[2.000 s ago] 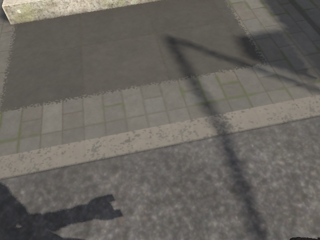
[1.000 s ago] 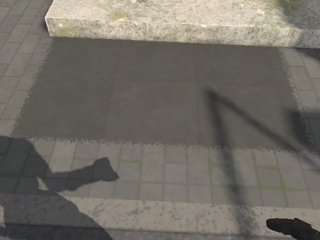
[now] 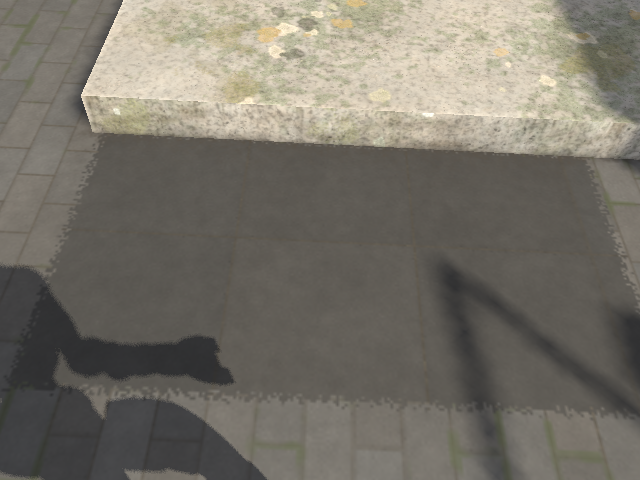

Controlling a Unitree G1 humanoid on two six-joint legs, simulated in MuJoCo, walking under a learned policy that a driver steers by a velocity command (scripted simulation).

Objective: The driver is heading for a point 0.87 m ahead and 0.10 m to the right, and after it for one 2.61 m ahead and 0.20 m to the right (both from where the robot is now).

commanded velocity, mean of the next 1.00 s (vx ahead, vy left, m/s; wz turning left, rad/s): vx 0.29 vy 0.00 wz -0.25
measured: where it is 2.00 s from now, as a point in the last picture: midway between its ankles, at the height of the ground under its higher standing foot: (417, 345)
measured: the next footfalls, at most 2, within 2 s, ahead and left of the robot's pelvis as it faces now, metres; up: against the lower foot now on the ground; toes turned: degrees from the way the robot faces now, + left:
right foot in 0.46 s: -0.01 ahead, -0.15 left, -0.01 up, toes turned -20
left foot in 0.92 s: +0.41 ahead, -0.10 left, +0.02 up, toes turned -14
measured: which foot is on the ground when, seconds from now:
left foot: down 0.00-0.44, up 0.46-0.90, down 0.92-1.00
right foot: up 0.00-0.44, down 0.46-0.94, up 0.96-1.00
